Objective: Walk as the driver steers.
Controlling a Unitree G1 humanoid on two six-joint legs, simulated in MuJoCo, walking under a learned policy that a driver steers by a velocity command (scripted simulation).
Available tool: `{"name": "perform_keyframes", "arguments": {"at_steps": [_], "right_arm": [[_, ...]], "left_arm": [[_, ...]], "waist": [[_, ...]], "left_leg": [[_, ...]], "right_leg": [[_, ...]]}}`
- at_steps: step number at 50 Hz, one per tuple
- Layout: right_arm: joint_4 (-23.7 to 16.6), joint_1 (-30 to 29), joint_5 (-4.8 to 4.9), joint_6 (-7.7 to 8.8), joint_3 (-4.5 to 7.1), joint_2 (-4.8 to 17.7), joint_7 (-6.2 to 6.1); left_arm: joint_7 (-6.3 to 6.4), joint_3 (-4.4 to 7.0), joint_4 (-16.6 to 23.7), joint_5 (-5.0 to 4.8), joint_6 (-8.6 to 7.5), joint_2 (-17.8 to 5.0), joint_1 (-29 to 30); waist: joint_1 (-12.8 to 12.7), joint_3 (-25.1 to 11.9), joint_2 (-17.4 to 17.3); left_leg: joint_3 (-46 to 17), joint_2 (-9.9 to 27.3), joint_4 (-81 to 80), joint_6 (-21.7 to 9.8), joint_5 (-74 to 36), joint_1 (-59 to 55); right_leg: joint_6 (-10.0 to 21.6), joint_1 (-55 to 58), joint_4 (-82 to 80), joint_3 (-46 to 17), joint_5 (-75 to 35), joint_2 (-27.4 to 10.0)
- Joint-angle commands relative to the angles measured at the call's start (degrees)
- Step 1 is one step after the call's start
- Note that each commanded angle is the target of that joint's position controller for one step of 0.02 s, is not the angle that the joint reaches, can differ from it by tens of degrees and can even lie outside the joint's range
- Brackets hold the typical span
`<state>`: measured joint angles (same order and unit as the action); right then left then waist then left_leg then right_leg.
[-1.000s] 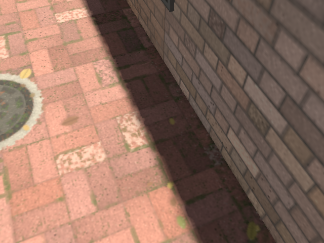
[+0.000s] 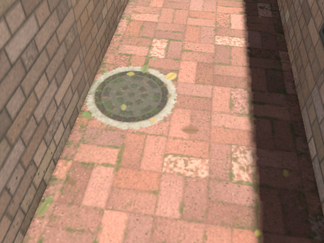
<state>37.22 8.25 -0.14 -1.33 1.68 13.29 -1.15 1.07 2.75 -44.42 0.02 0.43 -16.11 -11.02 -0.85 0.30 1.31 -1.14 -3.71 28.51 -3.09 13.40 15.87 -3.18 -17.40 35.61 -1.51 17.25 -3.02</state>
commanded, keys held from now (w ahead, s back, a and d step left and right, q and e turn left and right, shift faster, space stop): no key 0.70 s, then w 0.30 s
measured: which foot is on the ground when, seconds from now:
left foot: down 0.00-0.96, up 0.98-1.00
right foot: up 0.00-0.00, down 0.02-1.00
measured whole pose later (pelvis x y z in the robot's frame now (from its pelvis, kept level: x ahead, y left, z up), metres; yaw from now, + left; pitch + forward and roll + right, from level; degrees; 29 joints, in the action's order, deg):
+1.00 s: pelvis +0.05 -0.05 +0.00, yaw +0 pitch +0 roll +1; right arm 53.8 16.7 1.8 1.4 4.2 13.5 -1.5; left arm -0.1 2.4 -54.4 -0.6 -6.9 -12.9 -17.3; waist -1.1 -0.4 -2.0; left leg -3.1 -1.0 38.4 -1.5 22.1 14.4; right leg 3.3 -12.2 31.2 1.4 19.0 0.5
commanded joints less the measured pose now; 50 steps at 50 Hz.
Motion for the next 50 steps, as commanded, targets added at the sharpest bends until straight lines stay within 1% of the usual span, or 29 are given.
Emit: {"name": "perform_keyframes", "arguments": {"at_steps": [1, 2, 3, 4, 5, 6, 7, 9, 13, 16, 24, 35, 36, 37, 38, 39, 40, 41, 42, 43, 44, 45, 46, 47, 48, 49, 50], "right_arm": [[-1.6, 0.4, 0.21, 0.98, 1.61, 6.3, -0.23], [-1.3, 3.1, -0.80, 1.41, 1.87, 6.6, -0.02], [-1.3, 3.2, -1.08, 1.37, 2.05, 6.3, -0.06], [-1.4, 0.1, -1.29, 1.09, 2.22, 7.4, -0.33], [-1.6, -1.5, -0.86, 0.65, 2.45, 7.2, -0.65], [-1.2, -2.0, -0.38, -0.02, 2.31, 6.7, -0.71], [-1.1, -1.4, -0.35, -0.43, 2.29, 6.3, -0.71], [-0.5, -0.5, -0.40, -0.49, 2.34, 5.8, -0.60], [1.1, 0.2, -0.26, -0.27, 2.52, 5.4, -0.66], [2.2, 0.7, -0.21, -0.30, 2.62, 5.2, -0.88], [5.2, 1.5, -0.02, -0.43, 2.74, 5.2, -1.47], [10.1, 1.2, 0.26, -0.40, 2.72, 4.7, -1.81], [11.1, 2.5, 0.39, -0.45, 2.80, 4.7, -1.82], [11.8, 3.6, 0.82, -0.55, 3.24, 5.6, -1.83], [12.1, 4.2, 1.07, -0.44, 3.48, 6.2, -1.80], [12.1, 4.8, 1.25, 0.06, 3.48, 6.3, -1.72], [12.5, 6.4, 1.48, 0.89, 3.61, 7.0, -1.51], [13.3, 8.4, 1.59, 1.74, 3.92, 8.0, -1.22], [13.8, 9.4, 1.58, 2.44, 4.21, 9.0, -0.97], [13.5, 8.5, 1.44, 3.09, 4.21, 9.0, -0.85], [13.0, 6.9, 1.43, 3.69, 4.04, 8.6, -0.68], [12.3, 4.4, 1.90, 4.05, 3.94, 8.5, -0.48], [11.3, 0.3, 2.45, 4.00, 3.89, 8.4, -0.19], [10.6, -2.5, 2.54, 3.76, 3.75, 7.6, -0.01], [9.9, -3.7, 2.17, 3.82, 3.27, 5.1, -0.02], [8.4, -4.3, 1.55, 4.68, 2.38, 1.8, -0.32], [7.3, -5.0, 1.86, 5.63, 2.99, 4.5, -0.53]], "left_arm": [[-0.26, 1.07, 2.7, 1.36, -1.69, -5.8, -1.6], [-0.11, 1.78, 3.1, 1.48, -1.80, -9.4, -1.3], [-0.39, 1.96, 2.1, 0.60, -1.91, -9.1, 0.4], [-0.70, 1.21, 2.7, 0.58, -2.22, -5.9, 1.6], [-0.71, 0.79, 2.4, 1.03, -2.56, -4.8, 2.0], [-0.49, 0.60, 2.4, 1.64, -2.99, -4.7, 1.9], [-0.34, 0.56, 2.1, 1.60, -3.37, -4.8, 1.4], [-0.04, 0.34, 1.6, 1.26, -3.68, -4.6, 0.3], [0.39, 0.06, 1.3, 1.02, -3.58, -4.5, 0.2], [0.46, -0.12, 0.8, 0.95, -3.54, -4.2, 0.0], [0.48, -0.38, -1.3, 0.79, -3.48, -3.3, -0.6], [0.93, -0.27, -5.2, 0.63, -3.31, -2.8, -1.7], [0.97, -0.26, -6.1, 0.53, -3.21, -2.6, -3.0], [1.09, -0.05, -6.5, 0.10, -3.10, -2.9, -3.1], [1.25, 0.01, -6.2, -0.20, -3.15, -2.8, -2.6], [1.38, -0.06, -5.8, -0.47, -3.55, -2.4, -2.0], [1.30, -0.22, -5.2, -0.72, -4.31, -1.5, -1.4], [0.95, -0.42, -4.9, -1.03, -5.21, -0.2, -1.0], [0.48, -0.35, -4.6, -1.25, -5.98, -0.1, -0.3], [0.00, -0.02, -4.4, -1.55, -6.58, -1.0, -0.1], [-0.46, 0.09, -4.4, -1.86, -7.07, -1.2, -0.6], [-0.87, -0.01, -4.8, -2.08, -7.43, -0.9, -2.1], [-1.02, -0.02, -6.4, -1.88, -7.72, -0.1, -5.5], [-1.04, 0.45, -9.3, -1.32, -7.76, -0.6, -10.6], [-1.06, 1.18, -11.9, -0.37, -7.59, -2.3, -16.3], [-1.01, 2.28, -13.2, -0.16, -7.40, -7.4, -23.0], [-1.61, 2.50, -12.6, 0.19, -7.66, -9.7, -22.8]], "waist": [[-0.8, -3.8, -4.4], [2.2, -4.1, 1.7], [3.3, -3.6, 7.5], [1.4, -2.2, 5.9], [1.0, -1.8, 5.0], [0.4, -0.8, 3.5], [0.4, -0.8, 3.2], [0.3, -1.3, 2.2], [0.0, -1.5, -0.4], [-0.1, -1.4, -1.6], [0.0, -0.8, -2.1], [-0.1, 0.0, -1.8], [0.0, -1.3, -2.1], [0.5, -0.2, -2.2], [0.9, 2.2, -3.0], [1.3, 4.8, -4.4], [1.9, 6.2, -7.1], [2.3, 6.1, -10.8], [2.6, 6.2, -12.7], [2.1, 6.4, -12.3], [1.1, 6.1, -11.6], [-0.6, 5.6, -11.5], [-3.2, 5.4, -10.4], [-5.6, 3.9, -8.6], [-7.0, 1.5, -3.0], [-8.2, -1.0, 13.3], [-7.5, 1.9, 18.5]], "left_leg": [[-12.2, 11.2, -5.7, -4.5, -6.0, 0.4], [-8.5, 7.0, -3.1, -2.0, -1.1, 1.9], [-4.2, 3.8, -3.4, 0.2, 1.6, -0.4], [-3.8, 3.6, -2.2, 1.1, 1.3, -2.8], [-3.8, 3.9, -1.6, 0.8, 0.3, -3.5], [-4.3, 4.1, -1.2, 0.2, -2.2, -3.0], [-4.5, 4.3, -1.2, -0.1, -3.6, -3.1], [-4.8, 4.6, -1.2, -0.4, -4.9, -3.6], [-4.8, 4.7, -1.3, -0.1, -6.4, -3.4], [-4.9, 4.9, -1.4, 0.1, -7.1, -3.7], [-5.1, 5.2, -2.0, 0.1, -8.2, -4.8], [-4.8, 5.3, -3.3, -0.1, -8.6, -5.7], [-4.4, 4.7, -3.8, -0.4, -1.5, -6.1], [-4.2, 4.1, -4.1, -1.2, 11.2, -5.0], [-5.7, 4.8, -5.7, -2.3, 22.6, -2.4], [-8.9, 6.7, -8.2, -3.7, 29.7, -0.5], [-14.2, 10.1, -11.2, -5.8, 33.8, -1.0], [-21.3, 14.3, -15.2, -8.4, 36.1, -2.6], [-27.4, 17.8, -18.0, -10.9, 36.0, -2.3], [-30.0, 19.6, -19.3, -12.1, 33.5, -1.5], [-29.8, 20.0, -19.5, -12.0, 30.2, -1.6], [-27.1, 19.4, -18.8, -10.8, 26.4, -1.1], [-21.3, 16.0, -17.4, -8.4, 21.3, 2.5], [-14.6, 11.6, -13.1, -5.9, 15.6, 6.6], [-8.2, 6.9, -2.3, -3.2, 9.1, 11.1], [0.6, 0.9, 17.3, 1.1, 7.6, 20.4], [-0.6, 0.1, 26.8, 1.3, 17.2, 30.9]], "right_leg": [[2.0, 10.3, -12.9, -2.6, -16.8, -2.1], [3.5, 11.7, -10.5, -4.8, -24.3, -5.4], [5.4, 6.3, -10.3, -4.5, -14.1, -4.9], [5.3, 2.8, -12.0, -4.3, -6.8, -3.6], [4.5, 1.3, -12.6, -3.8, -4.2, -3.1], [4.0, 0.8, -12.5, -2.9, -3.4, -2.2], [3.8, 0.8, -12.3, -2.6, -3.4, -2.0], [3.6, 1.2, -11.6, -2.0, -4.2, -1.6], [3.6, 2.3, -10.7, -1.5, -5.5, -1.1], [3.6, 2.6, -10.4, -1.1, -6.1, -0.7], [3.2, 2.9, -10.9, -0.4, -6.6, 0.2], [2.7, 3.6, -12.1, 0.3, -6.4, 0.8], [2.9, 3.9, -11.8, 1.2, -0.4, 1.7], [3.7, 2.2, -10.3, 2.1, 7.7, 2.8], [4.6, -0.4, -8.8, 2.4, 14.6, 3.2], [5.2, -3.4, -6.8, 2.5, 18.0, 3.3], [5.4, -6.2, -3.1, 3.2, 16.8, 3.6], [5.4, -8.0, 2.0, 4.4, 12.2, 4.5], [6.1, -8.1, 5.7, 3.2, 9.2, 3.9], [7.2, -8.2, 8.2, 1.2, 9.6, 2.5], [8.4, -8.0, 8.6, 0.0, 11.1, 1.5], [9.5, -5.6, 4.1, -0.3, 11.1, 0.7], [10.2, 2.2, -4.0, 1.3, 7.7, 1.2], [9.6, 11.8, -10.0, 3.4, 0.1, 3.2], [8.9, 19.7, -11.4, -1.0, -1.1, 1.0], [11.9, 27.5, -20.5, -19.1, 4.8, -10.4], [18.4, 26.2, -26.7, -37.1, 11.7, -19.6]]}}
Velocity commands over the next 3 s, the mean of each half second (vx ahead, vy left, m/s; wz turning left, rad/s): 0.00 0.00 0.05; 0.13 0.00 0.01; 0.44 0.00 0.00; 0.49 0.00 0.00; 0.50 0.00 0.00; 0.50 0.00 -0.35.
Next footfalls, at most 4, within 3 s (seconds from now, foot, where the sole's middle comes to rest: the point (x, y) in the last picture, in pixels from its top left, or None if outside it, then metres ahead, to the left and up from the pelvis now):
0.02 right None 0.03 -0.15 -0.77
1.42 left None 0.43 0.09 -0.77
1.94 right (204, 191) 0.74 -0.16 -0.77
2.52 left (153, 136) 1.05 0.08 -0.77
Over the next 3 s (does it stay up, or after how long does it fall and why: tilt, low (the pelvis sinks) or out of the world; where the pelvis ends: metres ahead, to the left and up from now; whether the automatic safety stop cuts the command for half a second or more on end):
stays up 1.14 -0.04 -0.01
